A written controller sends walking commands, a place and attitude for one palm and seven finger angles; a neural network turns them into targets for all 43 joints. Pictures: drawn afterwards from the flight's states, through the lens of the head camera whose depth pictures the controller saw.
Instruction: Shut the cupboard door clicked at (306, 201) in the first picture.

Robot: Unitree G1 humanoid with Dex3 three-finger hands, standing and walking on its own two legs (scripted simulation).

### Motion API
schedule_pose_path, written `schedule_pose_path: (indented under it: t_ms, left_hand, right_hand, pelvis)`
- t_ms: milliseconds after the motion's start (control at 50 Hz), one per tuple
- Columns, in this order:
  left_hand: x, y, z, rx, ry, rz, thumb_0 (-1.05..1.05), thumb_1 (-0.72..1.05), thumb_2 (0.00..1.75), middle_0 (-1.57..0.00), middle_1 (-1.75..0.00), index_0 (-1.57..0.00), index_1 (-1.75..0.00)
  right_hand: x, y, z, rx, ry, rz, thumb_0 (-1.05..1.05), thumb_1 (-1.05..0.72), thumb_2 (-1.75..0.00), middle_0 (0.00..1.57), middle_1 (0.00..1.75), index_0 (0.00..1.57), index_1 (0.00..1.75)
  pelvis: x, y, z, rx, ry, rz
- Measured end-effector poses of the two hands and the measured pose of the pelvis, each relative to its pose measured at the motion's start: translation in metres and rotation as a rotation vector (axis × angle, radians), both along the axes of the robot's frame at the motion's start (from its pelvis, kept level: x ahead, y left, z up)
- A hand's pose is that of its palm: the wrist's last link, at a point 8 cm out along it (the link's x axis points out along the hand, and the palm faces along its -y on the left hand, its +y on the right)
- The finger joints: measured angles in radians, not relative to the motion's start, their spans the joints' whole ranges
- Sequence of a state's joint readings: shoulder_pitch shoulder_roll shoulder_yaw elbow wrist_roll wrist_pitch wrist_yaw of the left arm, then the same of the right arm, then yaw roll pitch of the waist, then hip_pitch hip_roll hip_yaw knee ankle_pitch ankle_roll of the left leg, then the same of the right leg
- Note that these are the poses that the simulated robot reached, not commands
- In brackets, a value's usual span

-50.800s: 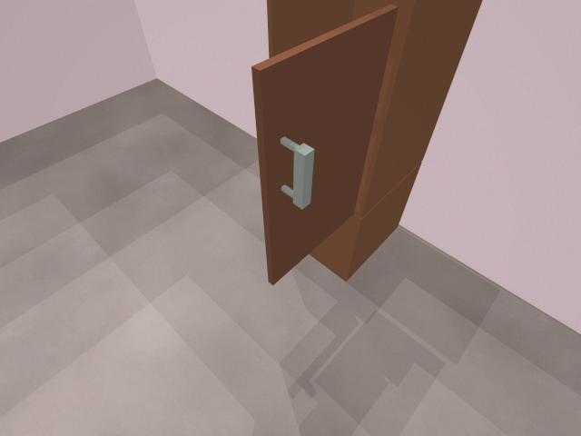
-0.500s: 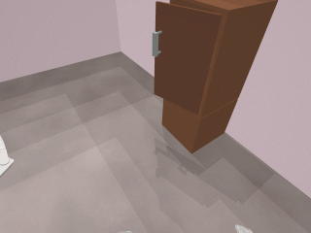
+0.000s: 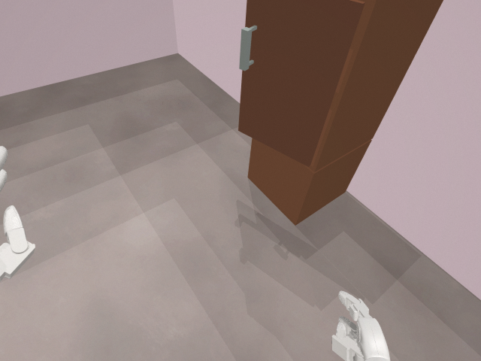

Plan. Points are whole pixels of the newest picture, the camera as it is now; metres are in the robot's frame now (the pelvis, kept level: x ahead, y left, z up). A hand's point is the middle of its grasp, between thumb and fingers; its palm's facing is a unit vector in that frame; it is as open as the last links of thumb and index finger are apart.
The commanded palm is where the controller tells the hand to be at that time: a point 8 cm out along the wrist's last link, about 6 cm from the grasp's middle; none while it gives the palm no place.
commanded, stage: stop stepping back and stand still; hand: left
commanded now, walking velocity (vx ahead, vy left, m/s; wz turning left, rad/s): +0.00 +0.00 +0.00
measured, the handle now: (249, 47) +1.05 +0.03 +0.05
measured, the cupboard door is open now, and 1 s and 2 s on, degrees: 17 17 17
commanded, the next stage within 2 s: let the arm hang, fingers relaxed in 0.14 s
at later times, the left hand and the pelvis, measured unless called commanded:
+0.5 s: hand out of the picture +0.06 +0.21 -0.15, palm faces -0.05 -0.97 -0.24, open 7.4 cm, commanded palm none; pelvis -0.04 +0.02 +0.00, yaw +1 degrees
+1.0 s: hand out of the picture -0.09 +0.21 -0.17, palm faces +0.03 -0.97 -0.22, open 7.4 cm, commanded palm none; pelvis -0.04 +0.03 +0.01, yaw +0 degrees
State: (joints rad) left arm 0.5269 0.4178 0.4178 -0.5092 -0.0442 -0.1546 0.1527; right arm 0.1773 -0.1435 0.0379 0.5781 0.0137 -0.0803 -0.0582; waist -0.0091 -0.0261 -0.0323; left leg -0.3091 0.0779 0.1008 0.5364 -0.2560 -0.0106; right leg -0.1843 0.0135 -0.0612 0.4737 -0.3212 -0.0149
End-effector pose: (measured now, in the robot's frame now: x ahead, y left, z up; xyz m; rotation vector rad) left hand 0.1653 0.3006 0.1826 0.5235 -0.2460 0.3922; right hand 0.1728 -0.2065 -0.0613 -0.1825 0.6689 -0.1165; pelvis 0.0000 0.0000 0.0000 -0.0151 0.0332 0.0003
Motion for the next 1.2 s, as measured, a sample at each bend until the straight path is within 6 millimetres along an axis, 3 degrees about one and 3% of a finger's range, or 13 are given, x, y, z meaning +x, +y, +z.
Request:
schedule_pose_path:
  t_ms: [100, 260, 300, 340, 380, 460, 540, 600, 700, 820, 900, 1000, 1200]
  left_hand:
    - [-0.008, 0.0, -0.003, 0.001, 0.036, -0.021, 0.01, 0.89, 0.9, -0.21, -0.3, -0.21, -0.3]
    - [-0.022, 0.019, -0.006, 0.007, 0.032, 0.039, 0.01, 0.89, 0.9, -0.21, -0.3, -0.21, -0.3]
    - [-0.013, 0.025, -0.046, -0.04, 0.195, 0.034, 0.0, 0.9, 0.9, -0.2, -0.3, -0.2, -0.3]
    - [-0.01, 0.027, -0.105, -0.128, 0.442, 0.045, 0.0, 0.9, 0.9, -0.2, -0.3, -0.2, -0.3]
    - [-0.022, 0.021, -0.168, -0.216, 0.704, 0.054, 0.0, 0.9, 0.9, -0.19, -0.3, -0.19, -0.3]
    - [-0.078, -0.015, -0.268, -0.379, 1.136, 0.047, 0.0, 0.91, 0.9, -0.19, -0.3, -0.19, -0.3]
    - [-0.15, -0.054, -0.32, -0.54, 1.403, 0.077, 0.01, 0.93, 0.9, -0.2, -0.3, -0.2, -0.3]
    - [-0.194, -0.052, -0.331, -0.597, 1.505, 0.158, 0.0, 0.99, 0.9, -0.2, -0.3, -0.2, -0.3]
    - [-0.254, -0.048, -0.329, -0.632, 1.647, 0.253, 0.0, 0.97, 0.9, -0.2, -0.3, -0.2, -0.3]
    - [-0.285, -0.041, -0.318, -0.62, 1.724, 0.321, 0.0, 0.93, 0.9, -0.2, -0.3, -0.2, -0.3]
    - [-0.281, -0.038, -0.316, -0.606, 1.706, 0.327, 0.0, 0.92, 0.9, -0.2, -0.3, -0.2, -0.3]
    - [-0.258, -0.038, -0.318, -0.595, 1.64, 0.292, 0.0, 0.91, 0.9, -0.19, -0.3, -0.19, -0.3]
    - [-0.207, -0.05, -0.322, -0.595, 1.522, 0.193, 0.0, 0.91, 0.9, -0.2, -0.3, -0.2, -0.3]
  right_hand:
    - [-0.012, 0.002, -0.005, -0.005, 0.043, -0.011, 0.01, -0.91, -0.9, 0.21, 0.3, 0.2, 0.3]
    - [-0.038, -0.012, -0.015, -0.042, 0.094, -0.019, 0.01, -0.91, -0.9, 0.2, 0.3, 0.2, 0.3]
    - [-0.042, -0.019, -0.027, -0.045, 0.129, 0.031, 0.01, -0.91, -0.9, 0.2, 0.3, 0.2, 0.3]
    - [-0.048, -0.027, -0.039, -0.053, 0.176, 0.045, 0.01, -0.91, -0.9, 0.2, 0.3, 0.2, 0.3]
    - [-0.059, -0.034, -0.046, -0.056, 0.215, 0.028, 0.01, -0.91, -0.9, 0.2, 0.3, 0.2, 0.3]
    - [-0.094, -0.042, -0.051, -0.068, 0.31, -0.026, 0.01, -0.91, -0.9, 0.2, 0.3, 0.2, 0.3]
    - [-0.146, -0.041, -0.054, -0.08, 0.473, -0.071, 0.01, -0.91, -0.9, 0.2, 0.3, 0.2, 0.3]
    - [-0.185, -0.034, -0.057, -0.076, 0.613, -0.092, 0.01, -0.91, -0.9, 0.2, 0.3, 0.2, 0.3]
    - [-0.233, -0.015, -0.064, -0.034, 0.769, -0.125, 0.01, -0.91, -0.9, 0.2, 0.3, 0.2, 0.3]
    - [-0.255, 0.009, -0.074, 0.035, 0.82, -0.15, 0.01, -0.91, -0.9, 0.2, 0.3, 0.2, 0.3]
    - [-0.254, 0.02, -0.079, 0.067, 0.803, -0.15, 0.01, -0.91, -0.9, 0.2, 0.3, 0.2, 0.3]
    - [-0.241, 0.026, -0.083, 0.087, 0.755, -0.146, 0.01, -0.91, -0.9, 0.2, 0.3, 0.2, 0.3]
    - [-0.219, 0.014, -0.078, 0.061, 0.677, -0.153, 0.01, -0.92, -0.9, 0.2, 0.3, 0.2, 0.3]
  pelvis:
    - [-0.001, 0.004, 0.0, -0.004, 0.003, 0.005]
    - [-0.009, 0.012, 0.0, -0.008, -0.008, 0.017]
    - [-0.016, 0.017, -0.003, -0.008, -0.007, 0.023]
    - [-0.023, 0.022, -0.005, -0.006, -0.011, 0.024]
    - [-0.029, 0.024, -0.006, -0.001, -0.019, 0.022]
    - [-0.036, 0.025, -0.006, 0.012, -0.04, 0.012]
    - [-0.039, 0.022, -0.002, 0.01, -0.052, 0.011]
    - [-0.04, 0.02, 0.001, 0.004, -0.053, 0.019]
    - [-0.041, 0.022, 0.004, -0.002, -0.057, 0.022]
    - [-0.043, 0.028, 0.006, -0.001, -0.062, 0.013]
    - [-0.044, 0.03, 0.006, 0.003, -0.065, 0.008]
    - [-0.045, 0.032, 0.006, 0.007, -0.068, 0.003]
    - [-0.043, 0.031, 0.006, 0.011, -0.072, -0.001]
